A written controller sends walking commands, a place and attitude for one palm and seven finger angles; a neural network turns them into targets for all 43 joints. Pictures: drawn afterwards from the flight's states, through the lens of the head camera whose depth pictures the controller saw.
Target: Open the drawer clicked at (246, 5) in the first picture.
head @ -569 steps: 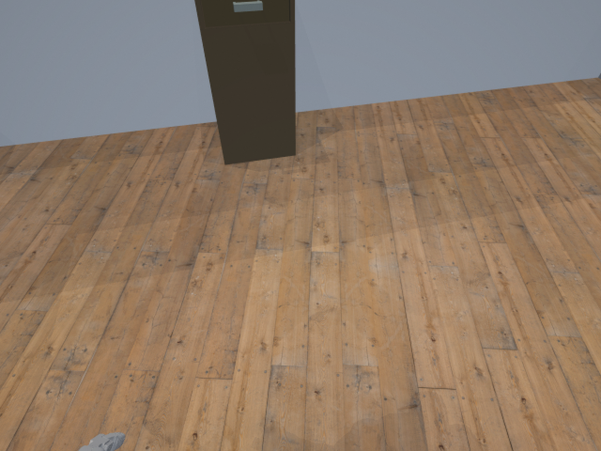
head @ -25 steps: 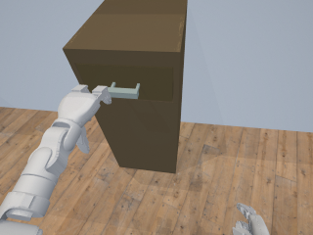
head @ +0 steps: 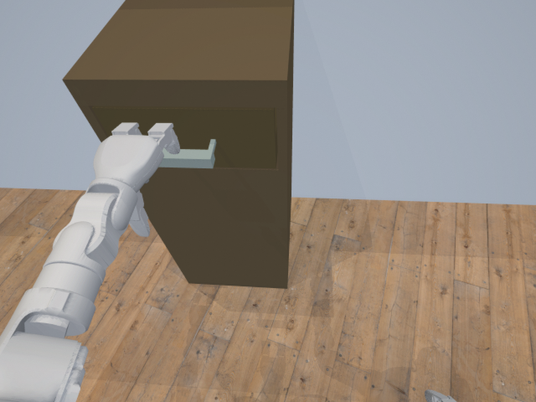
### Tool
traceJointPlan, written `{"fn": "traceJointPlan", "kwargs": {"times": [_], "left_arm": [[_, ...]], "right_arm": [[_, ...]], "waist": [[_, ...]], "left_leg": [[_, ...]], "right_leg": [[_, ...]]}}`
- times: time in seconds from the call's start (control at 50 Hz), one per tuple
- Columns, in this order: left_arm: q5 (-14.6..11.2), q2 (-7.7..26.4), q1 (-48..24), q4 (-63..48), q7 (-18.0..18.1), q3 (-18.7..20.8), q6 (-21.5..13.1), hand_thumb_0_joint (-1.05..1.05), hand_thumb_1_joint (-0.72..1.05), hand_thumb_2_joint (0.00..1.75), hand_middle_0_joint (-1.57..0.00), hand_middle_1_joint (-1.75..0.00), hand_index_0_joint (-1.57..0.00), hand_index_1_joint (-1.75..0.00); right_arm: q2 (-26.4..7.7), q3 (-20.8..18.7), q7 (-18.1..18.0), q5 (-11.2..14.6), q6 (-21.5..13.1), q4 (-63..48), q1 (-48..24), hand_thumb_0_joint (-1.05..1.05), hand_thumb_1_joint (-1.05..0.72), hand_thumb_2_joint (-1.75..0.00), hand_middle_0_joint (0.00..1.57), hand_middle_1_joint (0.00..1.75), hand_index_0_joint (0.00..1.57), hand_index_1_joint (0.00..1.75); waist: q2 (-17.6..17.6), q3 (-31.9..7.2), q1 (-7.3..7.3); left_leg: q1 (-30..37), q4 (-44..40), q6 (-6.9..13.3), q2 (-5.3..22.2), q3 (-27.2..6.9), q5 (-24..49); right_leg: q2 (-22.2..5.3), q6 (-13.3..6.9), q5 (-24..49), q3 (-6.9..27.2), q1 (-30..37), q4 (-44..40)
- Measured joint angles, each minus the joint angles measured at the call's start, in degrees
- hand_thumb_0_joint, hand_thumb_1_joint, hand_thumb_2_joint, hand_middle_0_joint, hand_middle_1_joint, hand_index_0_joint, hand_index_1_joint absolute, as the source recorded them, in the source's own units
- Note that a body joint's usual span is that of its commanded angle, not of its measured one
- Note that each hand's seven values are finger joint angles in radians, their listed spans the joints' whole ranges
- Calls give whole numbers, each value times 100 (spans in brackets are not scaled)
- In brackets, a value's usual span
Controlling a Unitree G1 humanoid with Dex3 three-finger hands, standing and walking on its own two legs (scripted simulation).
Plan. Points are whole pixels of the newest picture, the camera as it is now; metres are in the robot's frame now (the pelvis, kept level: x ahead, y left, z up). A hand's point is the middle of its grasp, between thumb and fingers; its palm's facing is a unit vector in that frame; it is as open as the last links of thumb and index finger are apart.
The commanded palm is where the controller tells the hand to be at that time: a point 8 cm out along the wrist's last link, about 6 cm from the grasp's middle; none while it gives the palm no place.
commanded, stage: move the hooked fingers above the handle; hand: left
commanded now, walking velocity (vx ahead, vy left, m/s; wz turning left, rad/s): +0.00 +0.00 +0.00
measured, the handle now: (187, 150) +0.56 +0.21 +0.01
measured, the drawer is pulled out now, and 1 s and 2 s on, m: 0.00 0.00 0.00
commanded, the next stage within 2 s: none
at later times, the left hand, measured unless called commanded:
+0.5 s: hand (156, 156) +0.48 +0.23 +0.08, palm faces -0.01 +0.01 -1.00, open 13.8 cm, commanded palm +0.46 +0.22 +0.13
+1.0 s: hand (169, 150) +0.50 +0.21 +0.07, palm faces -0.03 +0.02 -1.00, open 13.7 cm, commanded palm +0.48 +0.22 +0.13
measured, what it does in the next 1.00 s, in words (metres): stands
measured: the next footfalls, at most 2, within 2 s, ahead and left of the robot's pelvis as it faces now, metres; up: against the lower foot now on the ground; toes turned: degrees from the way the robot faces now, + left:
none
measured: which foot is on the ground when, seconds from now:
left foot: down 0.00-1.00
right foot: down 0.00-1.00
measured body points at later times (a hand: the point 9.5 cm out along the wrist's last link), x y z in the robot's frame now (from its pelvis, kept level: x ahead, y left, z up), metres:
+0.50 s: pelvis +0.00 +0.00 -0.01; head +0.08 -0.02 +0.43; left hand +0.47 +0.22 +0.13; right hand +0.06 -0.28 -0.15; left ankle -0.03 +0.12 -0.74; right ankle -0.01 -0.13 -0.74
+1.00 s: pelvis +0.00 +0.00 -0.01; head +0.08 -0.03 +0.43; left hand +0.50 +0.21 +0.12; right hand +0.00 -0.27 -0.15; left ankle -0.03 +0.12 -0.74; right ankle -0.01 -0.13 -0.74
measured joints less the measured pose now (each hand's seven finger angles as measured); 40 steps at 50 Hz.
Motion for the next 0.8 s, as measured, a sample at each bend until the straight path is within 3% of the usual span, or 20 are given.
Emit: {"fn": "traceJointPlan", "kwargs": {"times": [0.1,0.16,0.26,0.38,0.48,0.58,0.68,0.74,0.8], "left_arm": [[55,-17,-357,485,-13,-94,371,0,-49,30,-32,-120,-32,-120],[28,-62,-544,794,-177,-173,409,0,-49,30,-31,-120,-32,-120],[88,-75,-782,1108,-338,-166,74,0,-49,30,-31,-120,-32,-120],[245,-33,-1033,1345,95,112,-300,0,-49,30,-32,-120,-32,-120],[414,155,-1411,1935,412,234,82,0,-49,30,-32,-120,-32,-120],[317,209,-1611,2258,178,46,334,0,-49,30,-31,-120,-32,-120],[261,64,-1847,2353,-48,-186,4,0,-49,30,-32,-120,-32,-120],[372,33,-1954,2367,115,38,-284,0,-49,30,-32,-120,-33,-120],[522,132,-2105,2520,461,305,-265,0,-49,30,-32,-120,-33,-120]], "right_arm": [[23,3,50,14,43,-5,32,0,-90,-90,20,30,20,30],[24,42,28,24,94,-18,42,0,-90,-90,20,30,20,30],[44,45,-32,-11,107,-94,94,0,-90,-90,20,30,20,30],[29,-25,-17,-76,75,-59,220,0,-90,-90,20,30,20,30],[3,-50,41,-89,66,27,319,0,-90,-90,20,30,20,30],[-30,-117,56,-93,103,106,516,0,-90,-90,20,30,20,30],[-34,-120,-3,-100,97,203,615,0,-90,-90,20,30,20,30],[-29,-88,-29,-123,66,180,616,0,-90,-90,20,30,20,30],[-34,-46,-20,-145,34,125,600,0,-90,-90,20,30,20,30]], "waist": [[55,-119,-36],[60,-144,-82],[-3,-129,-187],[-49,-187,-283],[-44,-238,-379],[8,-279,-425],[-33,-248,-534],[-77,-275,-660],[-81,-302,-787]], "left_leg": [[-110,60,1,6,3,-46],[-142,104,4,9,-6,-79],[-276,231,-6,27,-13,-142],[-554,442,-20,59,2,-237],[-814,562,-26,87,14,-263],[-908,576,-17,99,-5,-255],[-965,643,-6,92,-45,-272],[-1084,723,0,102,-6,-298],[-1242,820,7,118,57,-330]], "right_leg": [[4,2,-41,6,-109,54],[4,6,-76,-1,-137,95],[16,-7,-135,-4,-267,213],[40,-18,-204,20,-546,396],[64,-29,-206,38,-803,488],[77,-20,-170,20,-861,439],[67,-11,-172,-17,-876,453],[75,-10,-177,26,-1015,529],[90,-4,-183,95,-1207,631]]}}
